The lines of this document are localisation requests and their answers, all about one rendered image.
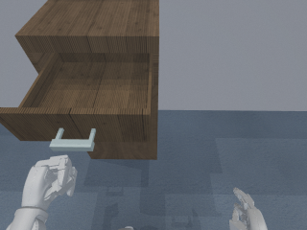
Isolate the drawer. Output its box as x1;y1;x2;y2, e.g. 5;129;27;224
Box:
0;53;154;143

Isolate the left robot forearm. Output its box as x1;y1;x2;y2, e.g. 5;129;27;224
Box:
6;206;49;230

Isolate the handle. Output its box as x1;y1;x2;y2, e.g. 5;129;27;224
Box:
49;127;96;151

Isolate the robot left hand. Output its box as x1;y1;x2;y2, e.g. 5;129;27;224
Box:
21;154;78;211

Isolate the robot right hand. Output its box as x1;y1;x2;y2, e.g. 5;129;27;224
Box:
229;187;268;230

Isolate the cabinet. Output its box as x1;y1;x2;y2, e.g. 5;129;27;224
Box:
15;0;159;160

